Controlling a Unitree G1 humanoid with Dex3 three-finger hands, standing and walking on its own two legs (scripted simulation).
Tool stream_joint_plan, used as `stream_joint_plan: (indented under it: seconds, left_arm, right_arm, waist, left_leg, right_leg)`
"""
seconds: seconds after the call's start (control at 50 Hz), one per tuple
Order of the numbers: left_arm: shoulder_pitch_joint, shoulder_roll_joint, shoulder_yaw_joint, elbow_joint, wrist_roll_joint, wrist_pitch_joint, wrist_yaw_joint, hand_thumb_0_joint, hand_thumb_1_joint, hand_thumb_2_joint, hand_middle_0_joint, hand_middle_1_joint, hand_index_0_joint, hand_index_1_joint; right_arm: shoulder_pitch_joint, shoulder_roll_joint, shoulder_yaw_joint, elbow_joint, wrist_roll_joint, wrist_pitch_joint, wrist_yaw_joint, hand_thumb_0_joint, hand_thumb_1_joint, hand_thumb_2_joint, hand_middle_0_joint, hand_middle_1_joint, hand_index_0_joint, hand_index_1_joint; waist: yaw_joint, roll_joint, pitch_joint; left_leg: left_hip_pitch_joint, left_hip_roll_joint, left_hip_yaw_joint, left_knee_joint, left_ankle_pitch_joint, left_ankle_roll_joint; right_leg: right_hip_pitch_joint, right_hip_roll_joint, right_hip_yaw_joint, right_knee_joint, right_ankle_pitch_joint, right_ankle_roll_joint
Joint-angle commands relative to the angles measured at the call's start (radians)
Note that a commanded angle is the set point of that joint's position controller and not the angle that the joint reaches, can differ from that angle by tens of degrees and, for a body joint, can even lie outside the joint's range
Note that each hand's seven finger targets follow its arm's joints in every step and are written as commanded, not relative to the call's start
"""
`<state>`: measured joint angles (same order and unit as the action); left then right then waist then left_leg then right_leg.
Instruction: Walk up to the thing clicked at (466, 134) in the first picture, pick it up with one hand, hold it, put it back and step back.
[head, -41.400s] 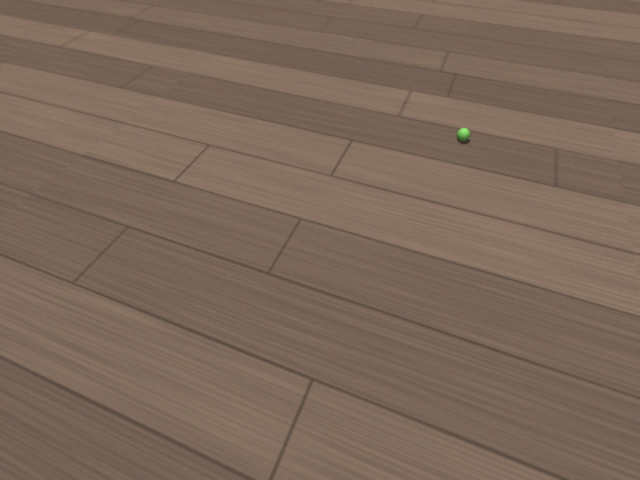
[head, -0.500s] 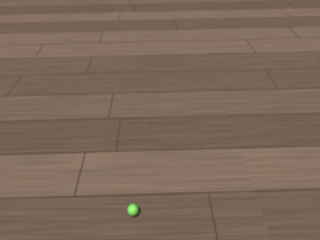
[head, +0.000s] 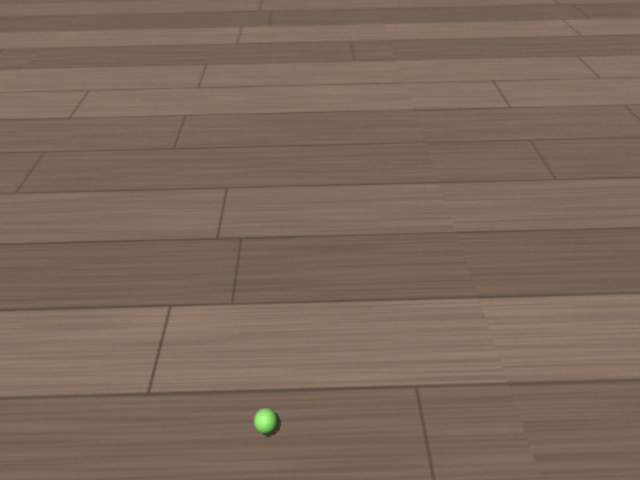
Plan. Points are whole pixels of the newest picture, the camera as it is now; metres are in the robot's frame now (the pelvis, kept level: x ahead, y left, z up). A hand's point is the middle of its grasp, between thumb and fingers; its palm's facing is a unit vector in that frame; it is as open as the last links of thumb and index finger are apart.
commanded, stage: stand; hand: left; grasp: from above
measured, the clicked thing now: (265, 420) +0.40 +0.20 -0.75
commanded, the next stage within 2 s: step back in 0.06 s
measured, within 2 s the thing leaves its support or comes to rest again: neither
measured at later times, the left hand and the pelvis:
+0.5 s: hand out of the picture +0.09 +0.31 -0.18, palm faces -0.01 -0.93 -0.37, open 7.4 cm; pelvis -0.06 +0.05 -0.02, yaw +0 degrees
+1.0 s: hand out of the picture -0.05 +0.29 -0.15, palm faces -0.02 -0.91 -0.41, open 7.4 cm; pelvis -0.18 +0.03 -0.02, yaw -2 degrees
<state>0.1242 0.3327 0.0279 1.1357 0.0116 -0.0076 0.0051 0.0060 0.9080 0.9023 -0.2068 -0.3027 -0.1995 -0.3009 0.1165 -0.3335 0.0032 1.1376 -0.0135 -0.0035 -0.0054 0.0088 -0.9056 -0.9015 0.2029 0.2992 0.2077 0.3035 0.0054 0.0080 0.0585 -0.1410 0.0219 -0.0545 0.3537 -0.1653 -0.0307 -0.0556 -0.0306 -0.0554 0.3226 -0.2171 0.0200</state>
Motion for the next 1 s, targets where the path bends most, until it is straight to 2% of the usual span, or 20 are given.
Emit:
stream_joint_plan:
  seconds: [0.0,0.04,0.1,0.2,0.24,0.28,0.3,0.32,0.34,0.42,0.5,0.58,0.66,0.7,0.72,0.74,0.76,0.82,0.92,0.98]
  left_arm:
    - [-0.031,0.208,0.035,-0.06,0.002,-0.019,0.008,0.0,0.9,0.9,-0.2,-0.3,-0.2,-0.3]
    - [-0.029,0.286,0.08,-0.074,-0.022,-0.012,0.014,0.0,0.9,0.9,-0.2,-0.3,-0.2,-0.3]
    - [-0.023,0.281,0.092,-0.131,-0.022,-0.005,0.022,0.0,0.9,0.9,-0.2,-0.3,-0.2,-0.3]
    - [-0.157,0.314,0.103,-0.252,0.011,0.016,0.024,0.0,0.9,0.9,-0.2,-0.3,-0.2,-0.3]
    - [-0.182,0.301,0.097,-0.275,0.014,0.019,0.024,0.0,0.9,0.9,-0.2,-0.3,-0.2,-0.3]
    - [-0.152,0.268,0.086,-0.289,0.004,0.03,0.022,0.0,0.9,0.9,-0.2,-0.3,-0.2,-0.3]
    - [-0.115,0.217,0.078,-0.298,-0.012,0.041,0.022,0.0,0.9,0.9,-0.2,-0.3,-0.2,-0.3]
    - [-0.077,0.186,0.075,-0.3,-0.015,0.052,0.029,0.0,0.9,0.9,-0.2,-0.3,-0.2,-0.3]
    - [-0.057,0.199,0.076,-0.298,-0.009,0.056,0.038,0.0,0.9,0.9,-0.2,-0.3,-0.2,-0.3]
    - [0.007,0.234,0.078,-0.276,-0.018,0.058,0.046,0.0,0.9,0.9,-0.2,-0.3,-0.2,-0.3]
    - [-0.018,0.239,0.087,-0.312,-0.002,0.046,0.037,0.0,0.9,0.9,-0.2,-0.3,-0.2,-0.3]
    - [-0.007,0.229,0.096,-0.332,0.0,0.037,0.027,0.0,0.9,0.9,-0.2,-0.3,-0.2,-0.3]
    - [0.072,0.213,0.103,-0.314,0.006,0.028,0.013,0.0,0.9,0.9,-0.2,-0.3,-0.2,-0.3]
    - [0.159,0.215,0.107,-0.277,0.017,0.019,0.01,0.0,0.9,0.9,-0.2,-0.3,-0.2,-0.3]
    - [0.153,0.258,0.117,-0.29,0.031,0.015,0.011,0.0,0.9,0.9,-0.2,-0.3,-0.2,-0.3]
    - [0.115,0.362,0.14,-0.314,0.019,0.016,0.008,0.0,0.9,0.9,-0.2,-0.3,-0.2,-0.3]
    - [0.054,0.415,0.146,-0.359,0.03,0.011,0.009,0.0,0.9,0.9,-0.2,-0.3,-0.2,-0.3]
    - [-0.086,0.284,0.12,-0.394,0.016,0.007,0.022,0.0,0.9,0.9,-0.2,-0.3,-0.2,-0.3]
    - [0.016,0.252,0.115,-0.412,0.028,0.014,0.031,0.0,0.9,0.9,-0.2,-0.3,-0.2,-0.3]
    - [0.028,0.279,0.115,-0.42,0.024,0.025,0.033,0.0,0.9,0.9,-0.2,-0.3,-0.2,-0.3]
  right_arm:
    - [-0.04,-0.199,-0.04,-0.056,0.0,-0.023,-0.009,0.0,-0.9,-0.9,0.2,0.3,0.2,0.3]
    - [-0.09,-0.262,-0.063,-0.09,0.01,-0.003,-0.001,0.0,-0.9,-0.9,0.2,0.3,0.2,0.3]
    - [-0.035,-0.235,-0.071,-0.131,0.025,0.013,0.002,0.0,-0.9,-0.9,0.2,0.3,0.2,0.3]
    - [0.06,-0.23,-0.097,-0.188,0.015,0.055,0.015,0.0,-0.9,-0.9,0.2,0.3,0.2,0.3]
    - [0.083,-0.226,-0.103,-0.199,0.018,0.054,0.02,0.0,-0.9,-0.9,0.2,0.3,0.2,0.3]
    - [0.1,-0.243,-0.113,-0.208,0.005,0.036,0.016,0.0,-0.9,-0.9,0.2,0.3,0.2,0.3]
    - [0.081,-0.294,-0.125,-0.227,-0.017,0.027,0.01,0.0,-0.9,-0.9,0.2,0.3,0.2,0.3]
    - [0.084,-0.348,-0.133,-0.24,-0.021,0.017,0.008,0.0,-0.9,-0.9,0.2,0.3,0.2,0.3]
    - [0.091,-0.379,-0.141,-0.253,-0.014,0.013,0.005,0.0,-0.9,-0.9,0.2,0.3,0.2,0.3]
    - [-0.024,-0.283,-0.122,-0.313,-0.016,0.01,-0.023,0.0,-0.9,-0.9,0.2,0.3,0.2,0.3]
    - [0.067,-0.262,-0.124,-0.322,-0.014,0.008,-0.031,0.0,-0.9,-0.9,0.2,0.3,0.2,0.3]
    - [0.083,-0.283,-0.126,-0.341,-0.011,0.009,-0.031,0.0,-0.9,-0.9,0.2,0.3,0.2,0.3]
    - [0.026,-0.3,-0.119,-0.363,-0.005,0.018,-0.025,0.0,-0.9,-0.9,0.2,0.3,0.2,0.3]
    - [-0.008,-0.298,-0.111,-0.366,0.006,0.027,-0.019,0.0,-0.9,-0.9,0.2,0.3,0.2,0.3]
    - [-0.001,-0.262,-0.1,-0.368,0.013,0.029,-0.017,0.0,-0.9,-0.9,0.2,0.3,0.2,0.3]
    - [-0.042,-0.226,-0.096,-0.381,0.02,0.03,-0.017,0.0,-0.9,-0.9,0.2,0.3,0.2,0.3]
    - [-0.046,-0.256,-0.11,-0.369,0.011,0.036,-0.027,0.0,-0.9,-0.9,0.2,0.3,0.2,0.3]
    - [0.084,-0.243,-0.102,-0.308,0.026,0.035,-0.024,0.0,-0.9,-0.9,0.2,0.3,0.2,0.3]
    - [0.073,-0.241,-0.089,-0.329,0.015,0.026,-0.025,0.0,-0.9,-0.9,0.2,0.3,0.2,0.3]
    - [0.083,-0.23,-0.092,-0.338,0.001,0.021,-0.02,0.0,-0.9,-0.9,0.2,0.3,0.2,0.3]
  waist:
    - [-0.002,0.001,-0.057]
    - [-0.002,-0.005,0.049]
    - [-0.017,-0.047,-0.09]
    - [-0.054,-0.215,-0.076]
    - [-0.062,-0.191,-0.042]
    - [-0.053,-0.069,-0.053]
    - [-0.035,0.113,-0.049]
    - [-0.024,0.194,-0.065]
    - [-0.042,0.173,-0.125]
    - [0.016,0.149,-0.138]
    - [-0.039,0.098,-0.115]
    - [-0.054,0.116,-0.12]
    - [-0.021,0.131,-0.152]
    - [0.02,0.115,-0.142]
    - [0.014,0.007,-0.118]
    - [0.03,-0.235,-0.045]
    - [0.047,-0.282,-0.006]
    - [-0.046,-0.109,0.013]
    - [0.031,-0.143,-0.07]
    - [0.032,-0.191,-0.106]
  left_leg:
    - [0.004,0.094,-0.07,-0.05,0.146,0.047]
    - [-0.063,0.068,-0.068,0.073,0.333,0.074]
    - [-0.043,0.036,-0.014,0.225,0.374,0.087]
    - [-0.086,-0.048,-0.012,0.552,-0.309,0.092]
    - [-0.109,-0.034,-0.008,0.477,-0.273,0.093]
    - [-0.117,0.02,-0.022,0.186,0.172,0.096]
    - [-0.103,0.148,-0.224,0.092,0.446,0.138]
    - [-0.025,0.25,-0.374,0.047,0.607,0.208]
    - [0.001,0.29,-0.402,0.074,0.676,0.241]
    - [0.036,0.197,-0.214,0.133,0.493,0.219]
    - [0.111,0.232,-0.224,0.141,0.513,0.289]
    - [0.132,0.255,-0.222,0.151,0.477,0.299]
    - [0.015,0.217,-0.174,0.185,0.282,0.248]
    - [-0.156,0.172,-0.127,0.232,0.152,0.179]
    - [-0.298,0.112,-0.092,0.296,-0.01,0.118]
    - [-0.391,-0.086,0.017,0.498,-0.301,0.055]
    - [-0.346,-0.123,-0.058,0.759,-0.474,0.034]
    - [-0.332,-0.151,-0.133,0.886,-0.32,0.039]
    - [-0.368,-0.106,-0.061,0.65,-0.359,0.007]
    - [-0.267,-0.048,-0.005,0.386,-0.34,0.027]
  right_leg:
    - [-0.012,-0.108,0.084,-0.059,0.108,-0.033]
    - [-0.097,-0.098,0.093,0.025,0.291,-0.042]
    - [-0.05,-0.144,0.109,0.08,0.428,-0.114]
    - [-0.263,-0.347,0.247,0.075,0.358,-0.263]
    - [-0.268,-0.297,0.188,0.151,0.348,-0.232]
    - [-0.202,-0.16,0.097,0.345,0.248,-0.128]
    - [-0.268,0.004,0.049,0.53,0.074,-0.069]
    - [-0.381,0.118,0.129,0.648,-0.402,-0.065]
    - [-0.384,0.132,0.227,0.764,-0.474,-0.066]
    - [-0.45,0.109,0.256,0.88,-0.306,-0.054]
    - [-0.458,0.1,0.221,0.808,-0.331,-0.008]
    - [-0.424,0.078,0.18,0.644,-0.317,-0.007]
    - [-0.254,0.051,0.093,0.356,-0.206,-0.035]
    - [-0.077,0.048,0.068,0.164,-0.02,-0.067]
    - [-0.043,-0.054,0.236,0.107,-0.033,-0.107]
    - [-0.163,-0.261,0.526,0.001,-0.028,-0.246]
    - [-0.32,-0.4,0.682,-0.039,0.039,-0.369]
    - [-0.29,-0.22,0.34,0.057,0.25,-0.247]
    - [-0.03,-0.205,0.288,0.141,0.343,-0.244]
    - [-0.013,-0.22,0.284,0.194,0.399,-0.227]
